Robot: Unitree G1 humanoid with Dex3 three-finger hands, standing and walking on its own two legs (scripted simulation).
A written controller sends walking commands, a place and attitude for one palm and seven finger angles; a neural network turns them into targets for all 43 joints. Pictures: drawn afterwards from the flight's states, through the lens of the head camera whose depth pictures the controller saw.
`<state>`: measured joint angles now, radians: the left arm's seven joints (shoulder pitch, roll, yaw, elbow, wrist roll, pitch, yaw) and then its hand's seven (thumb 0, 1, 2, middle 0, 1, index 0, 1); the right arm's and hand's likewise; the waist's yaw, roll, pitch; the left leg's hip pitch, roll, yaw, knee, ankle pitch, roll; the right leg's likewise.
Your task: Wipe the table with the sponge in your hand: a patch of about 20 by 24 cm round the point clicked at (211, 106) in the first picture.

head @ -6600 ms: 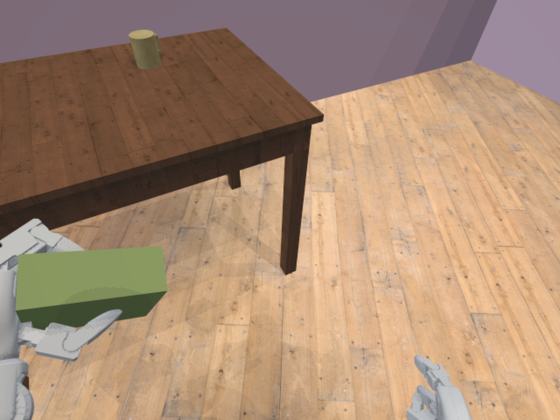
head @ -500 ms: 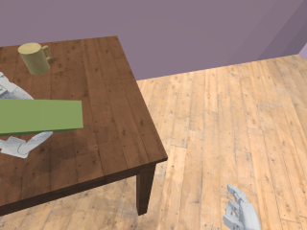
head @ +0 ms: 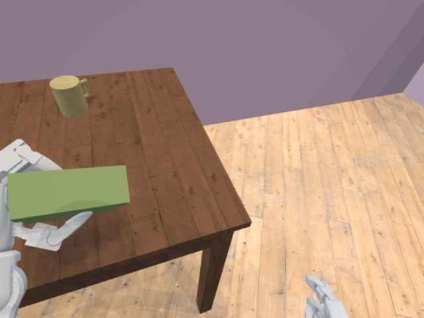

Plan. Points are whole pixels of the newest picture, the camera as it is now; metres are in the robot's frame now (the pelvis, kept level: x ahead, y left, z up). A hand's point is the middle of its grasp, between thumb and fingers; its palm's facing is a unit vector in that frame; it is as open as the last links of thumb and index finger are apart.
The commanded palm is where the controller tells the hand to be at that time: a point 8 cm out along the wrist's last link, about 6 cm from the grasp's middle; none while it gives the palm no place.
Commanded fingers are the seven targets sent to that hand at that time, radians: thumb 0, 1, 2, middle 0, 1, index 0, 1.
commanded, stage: come to a stop and stand still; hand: left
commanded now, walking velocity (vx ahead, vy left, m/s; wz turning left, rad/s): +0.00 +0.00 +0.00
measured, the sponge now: (88, 194) +0.23 +0.22 +0.17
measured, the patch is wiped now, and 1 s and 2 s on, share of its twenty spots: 0.00 0.00 0.00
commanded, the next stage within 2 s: look again from close up in 0.58 s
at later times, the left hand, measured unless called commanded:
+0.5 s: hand (88, 178) +0.26 +0.23 +0.16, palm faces +0.37 -0.85 -0.38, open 9.2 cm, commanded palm +0.20 +0.27 +0.18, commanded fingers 0.00 0.10 1.30 -1.20 -1.60 -1.20 -1.60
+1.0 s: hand (92, 186) +0.25 +0.22 +0.16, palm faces +0.39 -0.85 -0.34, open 9.2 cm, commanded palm +0.20 +0.26 +0.18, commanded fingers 0.00 0.10 1.30 -1.20 -1.60 -1.20 -1.60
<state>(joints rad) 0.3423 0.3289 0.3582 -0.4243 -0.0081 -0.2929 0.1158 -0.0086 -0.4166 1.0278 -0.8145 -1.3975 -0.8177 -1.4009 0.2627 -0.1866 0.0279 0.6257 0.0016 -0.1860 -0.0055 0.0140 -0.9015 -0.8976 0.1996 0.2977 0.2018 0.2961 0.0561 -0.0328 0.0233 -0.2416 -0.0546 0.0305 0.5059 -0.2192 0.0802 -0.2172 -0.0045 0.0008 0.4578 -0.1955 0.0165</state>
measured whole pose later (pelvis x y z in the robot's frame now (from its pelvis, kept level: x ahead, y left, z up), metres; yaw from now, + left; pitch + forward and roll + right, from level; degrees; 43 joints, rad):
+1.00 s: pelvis +0.04 -0.02 +0.01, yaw +0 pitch -1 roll -1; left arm 0.43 0.34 0.32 -0.44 -0.04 -0.16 0.12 -0.01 -0.42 1.03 -0.82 -1.40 -0.82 -1.40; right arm 0.21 -0.20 0.02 0.59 0.01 -0.09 -0.05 0.01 -0.90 -0.90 0.20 0.30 0.20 0.30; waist 0.03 -0.01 0.04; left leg -0.18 -0.03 0.01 0.43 -0.23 0.05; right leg -0.15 0.03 -0.01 0.36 -0.19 -0.01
